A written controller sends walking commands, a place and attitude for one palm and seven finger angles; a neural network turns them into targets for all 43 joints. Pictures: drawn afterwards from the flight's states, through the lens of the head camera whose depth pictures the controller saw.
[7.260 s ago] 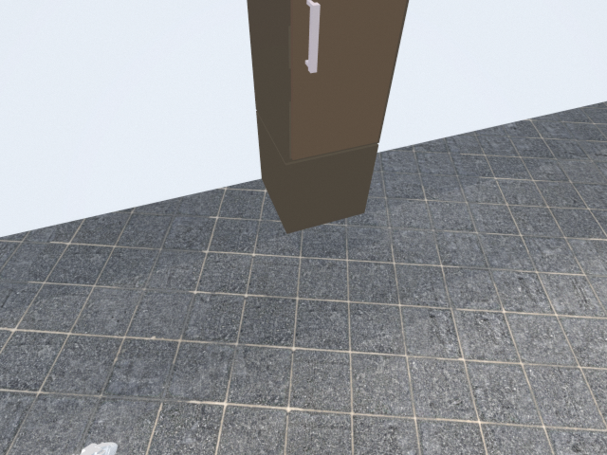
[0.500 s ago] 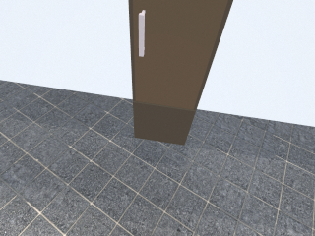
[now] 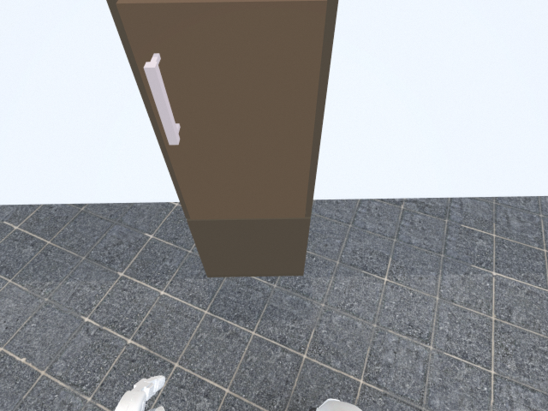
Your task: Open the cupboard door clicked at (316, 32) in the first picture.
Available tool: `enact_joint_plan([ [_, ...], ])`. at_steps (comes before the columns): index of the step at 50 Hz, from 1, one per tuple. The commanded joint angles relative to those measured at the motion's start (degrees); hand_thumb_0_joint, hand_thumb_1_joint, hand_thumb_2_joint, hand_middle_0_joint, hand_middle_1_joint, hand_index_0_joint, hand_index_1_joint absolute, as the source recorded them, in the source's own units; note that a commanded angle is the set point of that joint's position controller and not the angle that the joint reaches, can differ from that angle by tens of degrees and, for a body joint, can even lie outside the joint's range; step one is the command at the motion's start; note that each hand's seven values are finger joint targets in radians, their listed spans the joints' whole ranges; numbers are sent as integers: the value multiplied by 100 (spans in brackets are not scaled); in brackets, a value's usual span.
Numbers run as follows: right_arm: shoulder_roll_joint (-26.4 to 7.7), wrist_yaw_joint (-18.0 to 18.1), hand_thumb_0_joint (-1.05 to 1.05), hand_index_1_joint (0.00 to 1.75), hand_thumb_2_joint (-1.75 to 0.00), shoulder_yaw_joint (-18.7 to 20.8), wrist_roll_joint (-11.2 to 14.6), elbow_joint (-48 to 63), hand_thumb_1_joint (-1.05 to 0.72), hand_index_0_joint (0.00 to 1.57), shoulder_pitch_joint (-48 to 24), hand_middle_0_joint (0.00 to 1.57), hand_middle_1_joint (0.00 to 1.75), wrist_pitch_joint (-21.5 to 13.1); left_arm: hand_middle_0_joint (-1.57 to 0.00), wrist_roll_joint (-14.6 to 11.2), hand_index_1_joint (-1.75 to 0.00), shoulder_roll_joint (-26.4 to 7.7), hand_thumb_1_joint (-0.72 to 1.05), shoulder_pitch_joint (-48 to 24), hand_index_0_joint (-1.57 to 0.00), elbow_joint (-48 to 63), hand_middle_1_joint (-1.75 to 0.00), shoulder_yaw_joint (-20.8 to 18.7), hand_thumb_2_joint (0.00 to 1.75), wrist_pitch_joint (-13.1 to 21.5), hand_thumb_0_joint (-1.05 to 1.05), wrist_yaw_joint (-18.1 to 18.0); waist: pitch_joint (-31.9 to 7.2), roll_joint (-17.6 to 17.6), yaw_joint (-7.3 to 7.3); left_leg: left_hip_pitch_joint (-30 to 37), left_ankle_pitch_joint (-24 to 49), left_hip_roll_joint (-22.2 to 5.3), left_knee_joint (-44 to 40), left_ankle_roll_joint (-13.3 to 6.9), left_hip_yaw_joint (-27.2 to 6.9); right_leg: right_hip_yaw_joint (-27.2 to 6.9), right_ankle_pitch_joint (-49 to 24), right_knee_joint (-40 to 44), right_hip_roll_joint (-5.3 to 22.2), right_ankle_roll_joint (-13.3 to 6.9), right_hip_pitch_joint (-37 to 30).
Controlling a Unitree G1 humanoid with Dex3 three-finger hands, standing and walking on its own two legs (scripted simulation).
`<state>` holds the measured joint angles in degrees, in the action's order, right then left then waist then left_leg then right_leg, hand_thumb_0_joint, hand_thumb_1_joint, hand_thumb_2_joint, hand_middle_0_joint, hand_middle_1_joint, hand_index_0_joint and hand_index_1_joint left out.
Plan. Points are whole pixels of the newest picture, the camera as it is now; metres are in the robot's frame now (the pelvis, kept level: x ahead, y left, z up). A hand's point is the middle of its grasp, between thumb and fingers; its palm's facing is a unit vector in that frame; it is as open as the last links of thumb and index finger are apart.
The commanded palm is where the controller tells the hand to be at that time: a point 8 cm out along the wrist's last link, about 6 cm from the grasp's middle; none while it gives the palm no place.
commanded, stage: take the last steps up to it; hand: left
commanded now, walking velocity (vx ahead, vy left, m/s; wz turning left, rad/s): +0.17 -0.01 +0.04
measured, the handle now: (165, 101) +0.65 +0.21 +0.10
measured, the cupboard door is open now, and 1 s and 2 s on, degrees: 0 0 0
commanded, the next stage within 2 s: come to a stop and stand still in 0.08 s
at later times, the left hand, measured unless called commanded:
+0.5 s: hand out of the picture +0.08 +0.18 -0.17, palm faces +0.07 -0.98 -0.17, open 7.3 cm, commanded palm none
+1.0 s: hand out of the picture +0.11 +0.13 -0.15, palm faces +0.06 -0.97 -0.21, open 7.2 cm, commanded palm none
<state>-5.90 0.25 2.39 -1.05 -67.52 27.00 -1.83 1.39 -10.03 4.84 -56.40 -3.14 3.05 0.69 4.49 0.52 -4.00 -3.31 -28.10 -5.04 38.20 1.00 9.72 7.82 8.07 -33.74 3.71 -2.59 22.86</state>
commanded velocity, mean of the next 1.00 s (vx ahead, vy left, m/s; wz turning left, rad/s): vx -0.06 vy -0.01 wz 0.01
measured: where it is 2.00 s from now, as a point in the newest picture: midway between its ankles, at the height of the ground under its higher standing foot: outside the picture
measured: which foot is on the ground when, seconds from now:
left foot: up 0.00-0.30, down 0.32-0.66, up 0.68-0.92, down 0.94-1.00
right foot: down 0.00-1.00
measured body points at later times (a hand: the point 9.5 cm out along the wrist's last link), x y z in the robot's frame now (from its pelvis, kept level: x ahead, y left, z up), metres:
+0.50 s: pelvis +0.10 +0.01 +0.02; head +0.13 +0.02 +0.46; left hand +0.08 +0.23 -0.15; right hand +0.20 -0.21 -0.13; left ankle +0.14 +0.12 -0.72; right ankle +0.08 -0.11 -0.72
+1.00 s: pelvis +0.06 -0.05 +0.02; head +0.08 -0.05 +0.47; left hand +0.11 +0.18 -0.14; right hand +0.07 -0.28 -0.15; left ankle +0.04 +0.10 -0.72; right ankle +0.08 -0.12 -0.72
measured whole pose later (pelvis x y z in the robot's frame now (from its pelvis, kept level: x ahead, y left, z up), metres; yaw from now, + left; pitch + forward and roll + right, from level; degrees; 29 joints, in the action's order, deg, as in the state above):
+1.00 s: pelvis +0.06 -0.05 +0.02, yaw +1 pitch -1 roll +0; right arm -9.1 1.7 1.5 -0.6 -65.3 13.7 1.3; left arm 0.2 -9.5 10.9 -61.9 -1.6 -0.1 -2.2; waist 2.1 0.0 -0.1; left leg -8.6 -16.3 -3.1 26.0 2.8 1.3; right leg 7.3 13.6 -27.0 -1.4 -4.3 12.8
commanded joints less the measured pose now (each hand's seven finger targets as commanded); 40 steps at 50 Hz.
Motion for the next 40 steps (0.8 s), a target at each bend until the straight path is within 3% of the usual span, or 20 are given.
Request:
enact_joint_plan([
  [1, -611, 67, 0, 30, -90, 125, 77, 681, -90, 20, -474, 20, 30, -125, -20, -76, -30, -1277, 90, 1801, -20, -291, -30, -261, 90, 22, 0, -136, -1081, -749, 907, -2991, -234, 22, 3753, -215, -896, -2878, -233, 1786, 2163, -1233, -2594],
  [2, -623, 45, 0, 30, -90, 121, 33, 689, -90, 20, -631, 20, 30, -82, -20, -90, -30, -963, 90, 1327, -20, -185, -30, -198, 90, 3, 0, -174, -636, -348, 728, -2937, 257, -212, 3590, -240, -1011, -2344, 367, 1967, 1924, -1061, -1896],
  [3, -496, 28, 0, 30, -90, 90, -8, 651, -90, 20, -543, 20, 30, -31, -20, -62, -30, -724, 90, 1003, -20, -121, -30, -126, 90, 18, 0, -196, -426, -298, 500, -2739, 549, -305, 3257, -190, -974, -1789, 295, 2091, 1690, -865, -1317],
  [6, -284, 16, 0, 30, -90, 52, -48, 559, -90, 20, -231, 20, 30, 106, -20, 9, -30, -373, 90, 867, -20, -156, -30, -51, 90, 57, 0, -217, -332, -581, 200, -2030, 630, -277, 1989, -30, -711, -961, -177, 2206, 1338, -704, -561],
  [9, -218, -26, 0, 30, -90, 4, -35, 645, -90, 20, -430, 20, 30, 100, -20, 0, -30, -511, 90, 1003, -20, -239, -30, -41, 90, 23, 0, -184, -334, -575, 276, -1742, 853, -81, 953, -12, -470, -871, 100, 2237, 1150, -737, -540],
  [11, -245, 17, 0, 30, -90, -57, -13, 665, -90, 20, -585, 20, 30, 69, -20, -18, -30, -516, 90, 977, -20, -295, -30, -19, 90, -15, 0, -200, -357, -603, 297, -1474, 1069, -18, 222, 51, -537, -847, -487, 1989, 1111, -696, -700],
  [14, -424, 79, 0, 30, -90, -119, 24, 488, -90, 20, -483, 20, 30, 28, -20, -91, -30, -358, 90, 964, -20, -412, -30, 89, 90, -130, 0, -222, -445, -183, 204, -202, 2744, -66, -1390, 96, -709, -483, -578, 1190, 614, -187, -426],
  [15, -732, 105, 0, 30, -90, -90, 22, 540, -90, 20, -590, 20, 30, -22, -20, -114, -30, -240, 90, 1186, -20, -434, -30, 120, 90, -168, 0, -225, -482, 355, 338, -222, 3722, -523, -1587, -64, -1120, -442, -226, 951, 359, 53, -515],
  [16, -974, 124, 0, 30, -90, -59, 24, 622, -90, 20, -814, 20, 30, 10, -20, -104, -30, -218, 90, 1378, -20, -460, -30, 124, 90, -213, 0, -255, -371, 463, 456, -546, 3994, -843, -1630, -276, -1296, -410, 348, 969, 210, 181, -740],
  [18, -1005, 189, 0, 30, -90, -45, 67, 711, -90, 20, -1329, 20, 30, 53, -20, -100, -30, -290, 90, 1475, -20, -536, -30, 146, 90, -335, 0, -271, -91, 1118, 528, -999, 4043, -985, -2027, -536, -1481, -276, 628, 659, 147, 358, -981],
  [21, -1153, 249, 0, 30, -90, 39, 65, 835, -90, 20, -1512, 20, 30, 131, -20, -81, -30, -429, 90, 1608, -20, -512, -30, 125, 90, -400, 0, -248, -344, 1061, 506, -499, 4603, -1052, -1970, -699, -1436, -374, 932, 242, 137, 337, -763],
  [26, -1411, 279, 0, 30, -90, 267, 11, 1002, -90, 20, -1562, 20, 30, 229, -20, -37, -30, -390, 90, 1580, -20, -234, -30, 20, 90, -473, 0, -252, -1030, 950, 380, 264, 5813, -1488, -1585, -1203, -1596, -568, 1998, -1072, -10, 348, -43],
  [29, -1363, 223, 0, 30, -90, 305, -3, 1095, -90, 20, -1787, 20, 30, 260, -20, -25, -30, -278, 90, 1688, -20, -179, -30, 8, 90, -431, 0, -255, -1091, 688, 471, -104, 5183, -1260, -1379, -1009, -1277, -485, 1419, -420, -39, 353, -489],
  [31, -1162, 173, 0, 30, -90, 280, 46, 1133, -90, 20, -1897, 20, 30, 273, -20, 7, -30, -401, 90, 1868, -20, -207, -30, 2, 90, -359, 0, -263, -989, 177, 588, -699, 3578, -727, -901, -542, -1002, -718, -127, 1019, 122, 340, -1093],
  [32, -844, 123, 0, 30, -90, 229, 86, 1184, -90, 20, -1807, 20, 30, 283, -20, 44, -30, -745, 90, 1707, -20, -158, -30, -20, 90, -315, 0, -287, -888, -805, 477, -1264, 2157, -133, -522, -193, -636, -1562, -898, 1347, 792, 102, -1258],
  [33, -617, 68, 0, 30, -90, 166, 96, 1239, -90, 20, -1854, 20, 30, 334, -20, 18, -30, -964, 90, 1443, -20, -77, -30, -24, 90, -305, 0, -274, -552, -1253, 424, -1493, 638, 288, -268, -19, -501, -1908, -1086, 1633, 1451, -353, -881],
  [34, -639, 80, 0, 30, -90, 158, 51, 1260, -90, 20, -2052, 20, 30, 417, -20, 22, -30, -952, 90, 1380, -20, -40, -30, -39, 90, -276, 0, -276, -440, -1503, 558, -1528, -8, 276, 363, -30, -765, -2085, -1163, 1799, 1528, -620, -571],
  [35, -650, 90, 0, 30, -90, 156, 48, 1189, -90, 20, -2044, 20, 30, 433, -20, 20, -30, -810, 90, 1223, -20, -65, -30, 0, 90, -273, 0, -286, -321, -1258, 489, -1568, -3, 266, 744, -52, -926, -1992, -1286, 1751, 1462, -766, -532],
  [37, -599, 94, 0, 30, -90, 125, 62, 982, -90, 20, -1734, 20, 30, 411, -20, 2, -30, -699, 90, 1003, -20, -59, -30, 31, 90, -257, 0, -303, -403, -829, 358, -1628, 193, 273, 1070, -38, -956, -1607, -1832, 1518, 1248, -777, -849],
  [40, -601, 107, 0, 30, -90, 61, 78, 857, -90, 20, -1643, 20, 30, 357, -20, 1, -30, -758, 90, 1071, -20, -127, -30, 22, 90, -225, 0, -296, -480, -764, 448, -1566, 196, 255, 502, 30, -874, -1407, -2210, 1377, 1119, -798, -1331],
])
